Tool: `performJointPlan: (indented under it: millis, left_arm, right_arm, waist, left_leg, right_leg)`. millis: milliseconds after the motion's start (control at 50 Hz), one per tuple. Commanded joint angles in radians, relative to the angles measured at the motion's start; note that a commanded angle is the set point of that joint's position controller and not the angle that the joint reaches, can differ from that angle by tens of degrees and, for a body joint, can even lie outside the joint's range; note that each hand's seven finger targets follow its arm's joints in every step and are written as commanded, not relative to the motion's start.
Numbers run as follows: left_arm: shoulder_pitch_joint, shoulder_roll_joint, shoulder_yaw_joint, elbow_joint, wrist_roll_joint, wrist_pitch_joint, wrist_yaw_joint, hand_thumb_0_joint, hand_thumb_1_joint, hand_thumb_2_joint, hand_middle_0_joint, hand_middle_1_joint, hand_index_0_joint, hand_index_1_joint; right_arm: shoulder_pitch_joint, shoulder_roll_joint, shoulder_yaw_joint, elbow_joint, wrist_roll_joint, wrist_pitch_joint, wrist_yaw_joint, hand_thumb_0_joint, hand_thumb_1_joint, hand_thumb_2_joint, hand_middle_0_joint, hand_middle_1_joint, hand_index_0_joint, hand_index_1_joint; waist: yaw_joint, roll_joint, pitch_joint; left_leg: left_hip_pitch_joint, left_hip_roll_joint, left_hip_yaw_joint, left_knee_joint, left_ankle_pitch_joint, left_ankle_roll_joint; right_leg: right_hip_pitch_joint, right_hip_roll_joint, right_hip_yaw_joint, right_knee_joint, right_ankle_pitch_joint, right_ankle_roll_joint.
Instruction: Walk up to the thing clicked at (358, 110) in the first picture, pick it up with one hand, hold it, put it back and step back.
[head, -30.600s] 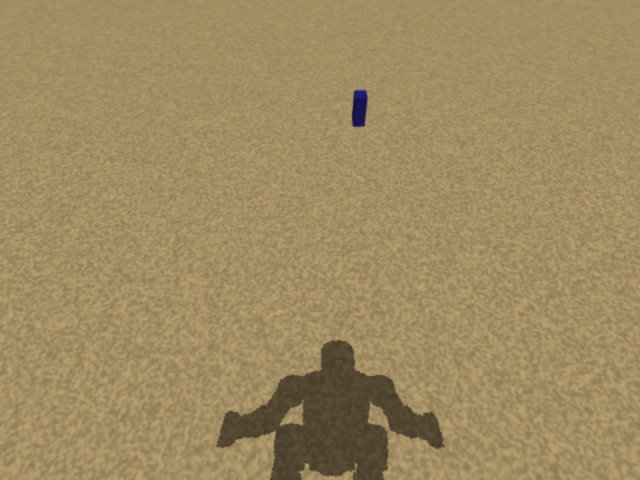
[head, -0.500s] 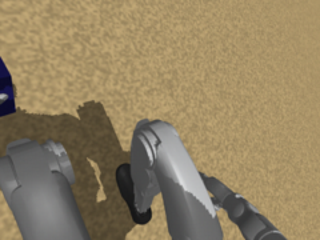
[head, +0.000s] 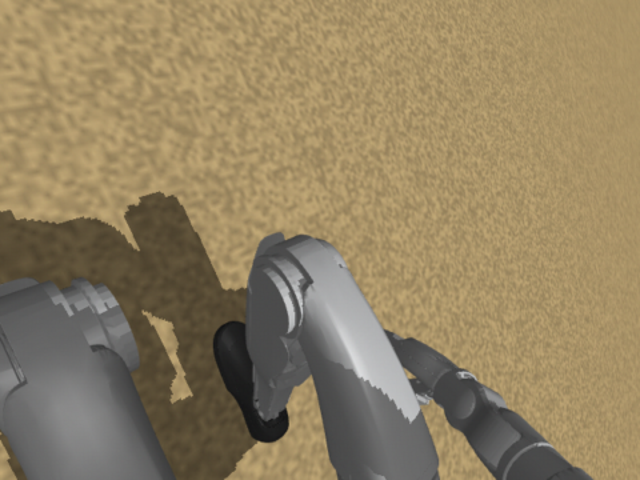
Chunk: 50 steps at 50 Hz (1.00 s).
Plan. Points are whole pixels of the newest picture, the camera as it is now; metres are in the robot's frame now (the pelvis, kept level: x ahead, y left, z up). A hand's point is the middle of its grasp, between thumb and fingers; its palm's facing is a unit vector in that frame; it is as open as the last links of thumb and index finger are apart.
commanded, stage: lower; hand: left
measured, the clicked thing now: out of the picture +0.46 +0.27 -0.20
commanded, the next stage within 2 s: loosen in 0.20 s
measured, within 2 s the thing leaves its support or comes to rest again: rests again in 1.28 s
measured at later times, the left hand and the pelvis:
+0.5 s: hand out of the picture +0.45 +0.29 -0.17, palm faces +0.25 -0.97 +0.02, open 11.3 cm; pelvis +0.00 +0.00 +0.00, yaw -1 degrees
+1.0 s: hand out of the picture +0.46 +0.30 -0.17, palm faces +0.28 -0.96 +0.03, open 17.1 cm; pelvis +0.00 +0.00 +0.00, yaw -1 degrees
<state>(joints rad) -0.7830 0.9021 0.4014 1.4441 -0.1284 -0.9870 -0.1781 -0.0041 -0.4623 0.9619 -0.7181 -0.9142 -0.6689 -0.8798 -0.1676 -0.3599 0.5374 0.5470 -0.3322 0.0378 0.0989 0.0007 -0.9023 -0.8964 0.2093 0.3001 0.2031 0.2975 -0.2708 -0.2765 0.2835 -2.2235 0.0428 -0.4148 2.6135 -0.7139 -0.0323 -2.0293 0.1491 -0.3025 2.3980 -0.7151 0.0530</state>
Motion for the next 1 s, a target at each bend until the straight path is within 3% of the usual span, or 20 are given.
performJointPlan:
  millis: [0,20,280,300,400,420,440,500,580,700,800,820,880,980]
  left_arm:
    - [-0.261,0.142,0.005,-0.140,-0.007,-0.081,0.007,0.000,-0.007,0.996,-1.045,-1.090,-1.032,-1.113]
    - [-0.252,0.144,0.007,-0.137,-0.007,-0.080,0.007,0.000,-0.003,0.991,-1.041,-1.082,-1.025,-1.107]
    - [-0.245,0.156,0.004,-0.090,-0.017,-0.099,-0.005,0.000,0.039,1.024,-1.077,-1.109,-1.062,-1.133]
    - [-0.246,0.163,0.010,-0.094,-0.018,-0.101,-0.004,0.000,-0.035,0.944,-1.095,-1.090,-1.101,-1.091]
    - [-0.245,0.171,0.007,-0.085,-0.014,-0.104,-0.009,0.000,-0.221,0.544,-0.862,-0.754,-0.875,-0.737]
    - [-0.245,0.173,0.008,-0.090,-0.013,-0.104,-0.007,0.000,-0.301,0.504,-0.782,-0.676,-0.795,-0.678]
    - [-0.249,0.169,0.007,-0.079,-0.015,-0.106,-0.007,0.000,-0.221,0.584,-0.862,-0.756,-0.857,-0.758]
    - [-0.251,0.161,0.006,-0.073,-0.007,-0.105,0.000,0.000,-0.461,0.363,-0.647,-0.543,-0.646,-0.544]
    - [-0.256,0.169,0.006,-0.080,0.000,-0.106,0.008,0.000,-0.585,0.176,-0.473,-0.334,-0.466,-0.337]
    - [-0.258,0.173,0.006,-0.080,0.005,-0.107,0.013,0.000,-0.611,0.081,-0.383,-0.211,-0.362,-0.224]
    - [-0.262,0.176,0.006,-0.081,0.007,-0.108,0.021,0.000,-0.611,0.000,-0.227,-0.064,-0.204,-0.080]
    - [-0.256,0.174,0.012,-0.072,0.002,-0.108,0.020,0.000,-0.611,0.023,-0.178,-0.097,-0.166,-0.106]
    - [-0.268,0.206,0.025,-0.096,-0.004,-0.111,0.015,0.000,-0.611,0.000,-0.107,-0.036,-0.096,-0.044]
    - [-0.296,0.327,0.106,-0.219,-0.004,-0.092,0.006,0.000,-0.611,0.000,-0.080,-0.006,-0.065,-0.016]
  right_arm:
    - [0.060,-0.358,-0.106,0.002,-0.009,0.011,-0.016,0.000,-0.905,-0.904,0.200,0.300,0.200,0.300]
    - [0.052,-0.357,-0.108,0.002,-0.006,0.012,-0.017,0.000,-0.905,-0.905,0.200,0.300,0.200,0.300]
    - [0.034,-0.360,-0.087,-0.006,-0.012,0.012,-0.022,0.000,-0.900,-0.903,0.200,0.300,0.200,0.300]
    - [0.037,-0.362,-0.087,-0.005,-0.013,0.012,-0.024,0.000,-0.914,-0.900,0.200,0.300,0.200,0.300]
    - [0.030,-0.360,-0.084,-0.002,-0.011,0.014,-0.026,0.000,-0.921,-0.896,0.200,0.300,0.200,0.300]
    - [0.036,-0.359,-0.080,-0.004,-0.015,0.014,-0.025,0.000,-0.927,-0.902,0.200,0.300,0.200,0.300]
    - [0.027,-0.364,-0.083,-0.004,-0.012,0.013,-0.025,0.000,-0.911,-0.901,0.200,0.300,0.200,0.300]
    - [0.030,-0.365,-0.084,-0.007,-0.017,0.016,-0.024,0.000,-0.928,-0.901,0.200,0.300,0.200,0.300]
    - [0.023,-0.364,-0.084,-0.005,-0.016,0.017,-0.024,0.000,-0.926,-0.900,0.200,0.300,0.200,0.300]
    - [0.023,-0.365,-0.083,-0.003,-0.020,0.019,-0.023,0.000,-0.927,-0.902,0.200,0.300,0.200,0.300]
    - [0.020,-0.361,-0.081,-0.007,-0.020,0.020,-0.023,0.000,-0.923,-0.902,0.201,0.300,0.200,0.300]
    - [0.026,-0.364,-0.080,-0.011,-0.021,0.021,-0.022,0.000,-0.920,-0.900,0.201,0.300,0.200,0.300]
    - [0.022,-0.362,-0.076,-0.012,-0.017,0.020,-0.026,0.000,-0.915,-0.900,0.201,0.300,0.200,0.300]
    - [0.046,-0.364,-0.089,-0.010,-0.012,0.034,-0.037,0.000,-0.915,-0.901,0.201,0.300,0.200,0.300]
  waist:
    - [-0.140,0.614,-0.584]
    - [-0.129,0.603,-0.576]
    - [-0.144,0.583,-0.555]
    - [-0.145,0.583,-0.559]
    - [-0.144,0.583,-0.542]
    - [-0.144,0.596,-0.552]
    - [-0.146,0.590,-0.533]
    - [-0.153,0.588,-0.529]
    - [-0.149,0.601,-0.521]
    - [-0.155,0.620,-0.521]
    - [-0.150,0.598,-0.513]
    - [-0.157,0.598,-0.522]
    - [-0.146,0.600,-0.531]
    - [-0.115,0.690,-0.608]
  left_leg:
    - [0.481,0.063,0.098,-0.278,0.198,0.012]
    - [0.473,0.063,0.101,-0.277,0.190,0.013]
    - [0.455,0.063,0.096,-0.269,0.163,0.018]
    - [0.454,0.062,0.096,-0.268,0.164,0.019]
    - [0.444,0.064,0.092,-0.271,0.163,0.018]
    - [0.458,0.065,0.093,-0.273,0.177,0.017]
    - [0.446,0.062,0.091,-0.276,0.153,0.018]
    - [0.448,0.063,0.087,-0.284,0.135,0.016]
    - [0.464,0.068,0.080,-0.289,0.167,0.013]
    - [0.472,0.069,0.080,-0.293,0.158,0.013]
    - [0.447,0.067,0.085,-0.290,0.133,0.016]
    - [0.455,0.067,0.082,-0.291,0.134,0.016]
    - [0.448,0.068,0.088,-0.286,0.146,0.020]
    - [0.513,0.081,0.098,-0.293,0.193,0.016]
  right_leg:
    - [0.244,0.023,-0.057,-0.203,0.295,-0.064]
    - [0.235,0.023,-0.055,-0.205,0.287,-0.066]
    - [0.244,0.030,-0.059,-0.215,0.278,-0.065]
    - [0.254,0.031,-0.059,-0.219,0.281,-0.064]
    - [0.241,0.030,-0.061,-0.214,0.278,-0.065]
    - [0.254,0.031,-0.062,-0.213,0.290,-0.065]
    - [0.232,0.030,-0.065,-0.214,0.269,-0.067]
    - [0.232,0.030,-0.071,-0.215,0.257,-0.066]
    - [0.219,0.029,-0.072,-0.205,0.272,-0.067]
    - [0.219,0.030,-0.075,-0.205,0.266,-0.067]
    - [0.226,0.031,-0.072,-0.212,0.254,-0.067]
    - [0.233,0.032,-0.076,-0.215,0.254,-0.066]
    - [0.244,0.031,-0.068,-0.216,0.266,-0.065]
    - [0.259,0.028,-0.051,-0.207,0.290,-0.066]
